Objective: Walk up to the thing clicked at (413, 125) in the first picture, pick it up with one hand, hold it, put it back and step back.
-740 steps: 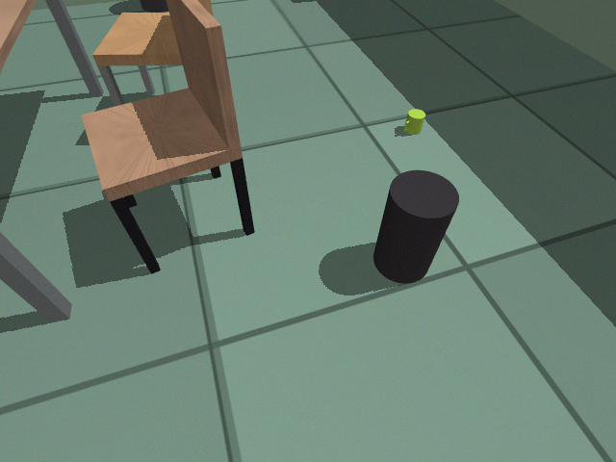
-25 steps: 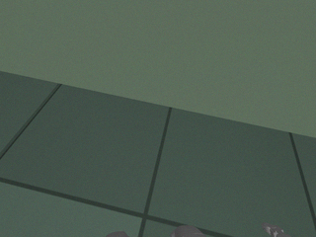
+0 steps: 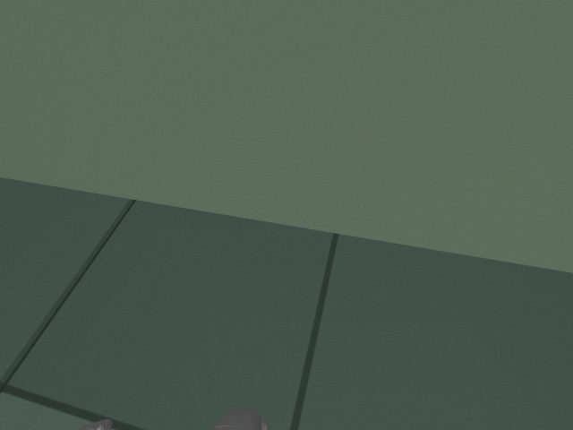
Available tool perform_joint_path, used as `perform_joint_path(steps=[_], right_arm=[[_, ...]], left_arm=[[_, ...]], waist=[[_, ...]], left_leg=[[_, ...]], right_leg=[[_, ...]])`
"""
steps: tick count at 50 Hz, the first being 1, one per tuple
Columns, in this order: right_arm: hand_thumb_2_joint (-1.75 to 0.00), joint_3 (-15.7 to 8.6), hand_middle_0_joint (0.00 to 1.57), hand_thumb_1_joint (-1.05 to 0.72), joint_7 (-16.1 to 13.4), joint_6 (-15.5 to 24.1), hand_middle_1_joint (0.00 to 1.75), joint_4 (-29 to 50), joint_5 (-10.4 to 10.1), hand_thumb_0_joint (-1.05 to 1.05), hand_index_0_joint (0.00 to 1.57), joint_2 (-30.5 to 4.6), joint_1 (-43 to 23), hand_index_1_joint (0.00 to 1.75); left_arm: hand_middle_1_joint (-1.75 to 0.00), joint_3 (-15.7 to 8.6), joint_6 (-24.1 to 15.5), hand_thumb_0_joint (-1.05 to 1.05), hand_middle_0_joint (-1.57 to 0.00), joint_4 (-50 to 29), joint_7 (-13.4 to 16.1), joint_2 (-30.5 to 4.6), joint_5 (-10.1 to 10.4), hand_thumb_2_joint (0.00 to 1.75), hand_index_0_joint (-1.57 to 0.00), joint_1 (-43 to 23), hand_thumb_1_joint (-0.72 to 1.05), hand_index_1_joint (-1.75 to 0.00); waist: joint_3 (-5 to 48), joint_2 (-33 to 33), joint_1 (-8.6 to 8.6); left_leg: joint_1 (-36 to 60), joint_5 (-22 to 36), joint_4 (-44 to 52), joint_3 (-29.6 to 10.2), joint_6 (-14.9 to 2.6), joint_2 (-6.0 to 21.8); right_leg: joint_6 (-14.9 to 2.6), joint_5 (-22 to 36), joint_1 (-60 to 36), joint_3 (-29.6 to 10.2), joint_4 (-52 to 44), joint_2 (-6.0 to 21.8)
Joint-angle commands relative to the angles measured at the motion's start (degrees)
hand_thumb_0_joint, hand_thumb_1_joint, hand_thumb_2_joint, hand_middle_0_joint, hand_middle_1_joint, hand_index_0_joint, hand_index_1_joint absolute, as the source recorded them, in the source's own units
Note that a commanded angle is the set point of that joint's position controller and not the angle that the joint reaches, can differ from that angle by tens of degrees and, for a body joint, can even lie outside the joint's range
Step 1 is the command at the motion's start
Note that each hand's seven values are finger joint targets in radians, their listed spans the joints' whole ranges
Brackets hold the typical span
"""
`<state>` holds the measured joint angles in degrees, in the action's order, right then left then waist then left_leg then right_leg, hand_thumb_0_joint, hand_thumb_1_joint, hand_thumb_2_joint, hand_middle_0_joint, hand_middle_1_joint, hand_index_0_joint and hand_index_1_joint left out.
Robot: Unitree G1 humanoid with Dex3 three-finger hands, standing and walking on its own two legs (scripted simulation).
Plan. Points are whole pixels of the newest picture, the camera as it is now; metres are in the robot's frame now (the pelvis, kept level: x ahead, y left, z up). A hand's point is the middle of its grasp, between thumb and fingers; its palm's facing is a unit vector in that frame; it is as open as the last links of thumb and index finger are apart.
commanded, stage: walk up
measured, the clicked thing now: out of the picture -0.44 +1.14 -0.72
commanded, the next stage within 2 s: none
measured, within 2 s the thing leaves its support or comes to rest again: neither
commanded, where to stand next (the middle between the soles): +0.43 +0.03 m, yaw +2 degrees
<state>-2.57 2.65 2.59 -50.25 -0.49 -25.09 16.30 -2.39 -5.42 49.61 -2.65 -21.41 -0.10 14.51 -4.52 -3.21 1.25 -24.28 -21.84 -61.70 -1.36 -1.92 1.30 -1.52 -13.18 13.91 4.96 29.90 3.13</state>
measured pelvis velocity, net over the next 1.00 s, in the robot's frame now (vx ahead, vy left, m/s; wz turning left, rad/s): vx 0.42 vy -0.06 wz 0.67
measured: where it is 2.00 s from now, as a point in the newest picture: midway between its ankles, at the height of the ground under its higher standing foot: (333, 344)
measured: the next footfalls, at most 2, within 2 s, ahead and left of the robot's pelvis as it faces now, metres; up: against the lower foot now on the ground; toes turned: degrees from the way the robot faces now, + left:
left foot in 0.28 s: +0.25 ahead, +0.14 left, +0.00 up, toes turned +10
right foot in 0.74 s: +0.49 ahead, -0.10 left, +0.00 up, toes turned +29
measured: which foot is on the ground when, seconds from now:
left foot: up 0.00-0.26, down 0.28-0.76, up 0.78-1.00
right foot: down 0.00-0.28, up 0.30-0.72, down 0.74-1.00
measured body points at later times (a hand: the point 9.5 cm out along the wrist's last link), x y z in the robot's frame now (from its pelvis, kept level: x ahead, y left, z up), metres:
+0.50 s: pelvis +0.18 +0.02 +0.00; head +0.19 +0.07 +0.45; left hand +0.24 +0.34 -0.13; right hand +0.29 -0.28 -0.08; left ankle +0.21 +0.14 -0.74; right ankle +0.29 -0.12 -0.67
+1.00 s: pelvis +0.42 -0.06 +0.01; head +0.45 -0.05 +0.46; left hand +0.25 +0.23 -0.09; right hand +0.70 -0.24 -0.11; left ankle +0.36 +0.09 -0.67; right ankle +0.45 -0.12 -0.74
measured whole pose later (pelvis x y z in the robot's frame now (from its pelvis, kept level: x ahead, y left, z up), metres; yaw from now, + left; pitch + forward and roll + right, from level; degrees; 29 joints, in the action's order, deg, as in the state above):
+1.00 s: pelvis +0.42 -0.06 +0.01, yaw +39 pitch -2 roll +2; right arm -2.6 2.9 -1.2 -46.2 0.9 -25.5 15.2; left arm -3.6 -1.0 48.4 -2.3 -23.3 -1.4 15.9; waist -4.5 -0.3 3.7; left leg -28.8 -13.0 -55.3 0.5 -1.2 0.9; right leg -3.0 -14.1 7.5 9.6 22.9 2.2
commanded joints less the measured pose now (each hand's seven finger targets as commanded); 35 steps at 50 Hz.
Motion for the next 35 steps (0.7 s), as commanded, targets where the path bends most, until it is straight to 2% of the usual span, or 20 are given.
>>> perform_joint_path(steps=[1,5,6,10,11,12,13,14,15,16,17,19,20,21,23,27,30,32,34,35], right_arm=[[-0.90,-3.55,0.20,-0.90,0.27,0.74,0.30,2.98,0.30,0.00,0.20,-9.17,4.12,0.30],[-0.90,-3.72,0.20,-0.90,1.13,0.74,0.30,5.09,1.14,0.00,0.20,-8.50,-2.01,0.30],[-0.90,-3.74,0.20,-0.90,1.35,0.99,0.30,5.48,1.25,0.00,0.20,-8.36,-3.87,0.30],[-0.90,-4.01,0.20,-0.90,1.76,1.68,0.30,6.12,1.41,0.00,0.20,-7.96,-6.55,0.30],[-0.90,-4.11,0.20,-0.90,2.46,-0.27,0.30,4.93,0.94,0.00,0.20,-7.79,1.45,0.30],[-0.90,-4.89,0.20,-0.90,2.20,-1.04,0.30,3.55,0.91,0.00,0.20,-9.18,6.95,0.30],[-0.90,-6.24,0.20,-0.90,1.19,-1.44,0.30,1.00,0.91,0.00,0.20,-11.25,14.43,0.30],[-0.90,-7.29,0.20,-0.90,-0.09,-1.13,0.30,2.04,1.32,0.00,0.20,-15.25,14.12,0.30],[-0.90,-7.49,0.20,-0.90,-0.95,-0.52,0.30,4.90,1.75,0.00,0.20,-18.66,9.89,0.30],[-0.90,-7.14,0.20,-0.90,-1.23,-0.54,0.30,5.61,0.52,0.00,0.20,-18.02,8.94,0.30],[-0.90,-6.87,0.20,-0.90,-1.43,-0.42,0.30,5.42,0.42,0.00,0.20,-18.75,7.22,0.30],[-0.90,-5.17,0.20,-0.90,-2.11,-0.22,0.30,6.18,0.72,0.00,0.20,-15.20,3.36,0.30],[-0.90,-4.60,0.20,-0.90,-2.24,-0.03,0.30,6.50,0.46,0.00,0.20,-13.97,2.24,0.30],[-0.90,-4.44,0.20,-0.90,-2.30,0.21,0.30,6.69,-0.12,0.00,0.20,-14.09,1.90,0.30],[-0.90,-4.47,0.20,-0.90,-2.29,0.37,0.30,7.01,0.12,0.00,0.20,-14.11,2.39,0.30],[-0.90,-4.78,0.20,-0.90,-2.32,0.68,0.30,6.91,0.85,0.00,0.20,-14.60,2.73,0.30],[-0.90,-5.28,0.20,-0.90,-2.41,0.49,0.30,6.99,1.47,0.00,0.20,-15.28,3.00,0.30],[-0.90,-5.44,0.20,-0.90,-2.49,0.33,0.30,7.15,1.71,0.00,0.20,-15.49,2.86,0.30],[-0.90,-5.13,0.20,-0.90,-2.66,0.19,0.30,7.74,2.17,0.00,0.20,-14.91,0.88,0.30],[-0.90,-4.86,0.20,-0.90,-2.92,-0.09,0.30,8.08,2.29,0.00,0.20,-14.16,-0.25,0.30]], left_arm=[[-0.30,-4.76,-1.13,0.00,-0.20,-3.99,1.30,-16.79,0.08,0.90,-0.20,1.49,0.90,-0.30],[-0.30,-5.43,-1.39,0.00,-0.20,-5.47,1.14,-17.79,-0.62,0.90,-0.20,2.14,0.90,-0.30],[-0.30,-5.39,-1.28,0.00,-0.20,-5.32,1.04,-17.50,-0.61,0.90,-0.20,2.79,0.90,-0.30],[-0.30,-5.18,-0.70,0.00,-0.20,-5.06,0.92,-17.84,-0.41,0.90,-0.20,4.38,0.90,-0.30],[-0.30,-5.80,0.77,0.00,-0.20,-8.83,-0.23,-18.96,-1.67,0.90,-0.20,-7.45,0.90,-0.30],[-0.30,-5.78,1.54,0.00,-0.20,-10.06,-0.24,-18.54,-1.86,0.90,-0.20,-10.18,0.90,-0.30],[-0.30,-4.85,2.17,0.00,-0.20,-10.35,-0.25,-16.07,-2.21,0.90,-0.20,-9.04,0.90,-0.30],[-0.30,-3.47,3.01,0.00,-0.20,-10.10,-0.49,-11.19,-1.71,0.90,-0.20,-1.99,0.90,-0.30],[-0.30,-1.85,3.32,0.00,-0.20,-10.32,-0.48,-9.40,-1.34,0.90,-0.20,1.99,0.90,-0.30],[-0.30,-2.60,3.44,0.00,-0.20,-10.46,-0.29,-14.54,-1.95,0.90,-0.20,-0.60,0.90,-0.30],[-0.30,-2.53,3.11,0.00,-0.20,-10.87,-0.21,-15.67,-1.78,0.90,-0.20,-3.63,0.90,-0.30],[-0.30,-2.94,3.08,0.00,-0.20,-8.67,-0.50,-16.28,-1.43,0.90,-0.20,-3.74,0.90,-0.30],[-0.30,-3.11,3.68,0.00,-0.20,-7.52,-0.68,-16.40,-1.08,0.90,-0.20,-2.83,0.90,-0.30],[-0.30,-3.40,4.28,0.00,-0.20,-7.08,-0.92,-16.78,-1.20,0.90,-0.20,-1.55,0.90,-0.30],[-0.30,-4.08,5.28,0.00,-0.20,-7.25,-1.47,-16.52,-1.81,0.90,-0.20,-2.59,0.90,-0.30],[-0.30,-4.54,5.99,0.00,-0.20,-8.35,-2.50,-14.53,-1.95,0.90,-0.20,-6.35,0.90,-0.30],[-0.30,-5.18,5.76,0.00,-0.20,-9.42,-2.75,-13.97,-1.46,0.90,-0.20,-10.55,0.90,-0.30],[-0.30,-5.29,5.21,0.00,-0.20,-9.70,-2.83,-13.34,-1.10,0.90,-0.20,-11.60,0.90,-0.30],[-0.30,-5.70,4.56,0.00,-0.20,-8.55,-2.33,-13.24,-0.85,0.90,-0.20,-8.12,0.90,-0.30],[-0.30,-6.22,4.26,0.00,-0.20,-7.20,-1.80,-13.49,-0.75,0.90,-0.20,-4.78,0.90,-0.30]], waist=[[1.37,12.10,-0.81],[-0.01,10.96,1.00],[-0.50,10.25,1.70],[1.32,9.26,1.99],[5.53,16.62,-2.50],[8.19,12.44,-5.53],[12.48,3.40,-8.99],[10.35,-11.23,-7.12],[9.87,-15.42,-4.01],[8.47,-8.26,-4.57],[5.04,-7.42,-3.92],[3.53,-3.27,-1.59],[2.46,-3.66,-0.72],[3.21,-4.98,-0.18],[3.39,-3.91,0.04],[0.90,-5.17,0.05],[-1.96,-8.10,-0.81],[-1.85,-9.28,-0.91],[0.56,-9.59,1.18],[2.21,-8.23,3.35]], left_leg=[[-6.26,6.68,5.60,-2.30,1.60,1.56],[-6.50,10.19,17.33,-1.09,2.41,3.91],[-5.32,10.92,20.23,0.34,2.21,4.03],[1.38,12.34,27.50,4.63,0.72,2.24],[3.88,13.83,25.44,6.58,-0.34,3.10],[13.57,13.49,27.73,6.86,-0.89,1.66],[25.09,7.31,29.94,4.82,-2.80,-2.07],[34.31,-6.22,40.20,-15.57,-7.27,5.27],[37.75,-10.21,46.21,-41.43,-11.92,16.90],[33.60,-13.02,50.10,-47.81,-16.20,19.87],[29.53,-10.70,50.66,-48.35,-17.49,19.84],[21.95,-4.79,49.29,-32.82,-12.57,13.78],[18.11,-5.11,49.76,-27.10,-9.94,10.65],[17.57,-4.29,49.67,-25.15,-9.23,9.21],[12.90,-5.01,50.40,-24.14,-9.34,7.55],[7.53,-7.32,51.38,-22.04,-8.62,5.68],[4.79,-7.73,51.11,-23.66,-8.76,6.00],[5.64,-4.37,48.39,-23.43,-8.42,5.84],[4.51,0.11,44.43,-22.49,-7.18,4.75],[2.23,1.91,40.48,-22.37,-6.03,3.48]], right_leg=[[-10.67,9.81,-3.97,-9.60,-14.96,11.13],[-11.54,2.46,-4.07,-8.72,-16.01,13.61],[-11.12,2.10,-3.83,-7.73,-15.32,13.00],[-9.40,8.74,-5.07,-6.14,-10.10,12.69],[-6.13,6.11,-7.20,0.87,-5.61,13.76],[-5.09,4.32,-1.73,2.87,1.95,11.60],[-3.50,4.39,3.25,5.16,17.19,6.33],[-0.04,-15.98,20.18,5.59,34.96,-1.52],[1.84,-22.50,32.91,-0.51,41.10,-6.15],[1.16,-23.03,31.51,-7.74,40.55,-2.87],[1.01,-21.61,31.47,-10.63,40.48,-1.33],[0.80,-15.00,25.11,-12.20,35.61,1.38],[0.83,-10.70,22.31,-11.71,32.07,1.82],[1.43,-7.24,20.76,-10.56,30.44,1.12],[2.74,-4.38,16.65,-9.09,27.88,-0.42],[3.49,0.02,15.12,-7.71,21.91,-1.56],[3.51,-1.47,13.78,-8.44,16.53,-1.39],[2.91,-3.45,11.49,-9.10,11.17,-1.44],[1.98,-4.69,3.24,-8.71,4.95,-1.67],[1.08,-3.21,-3.52,-8.64,0.64,-1.41]])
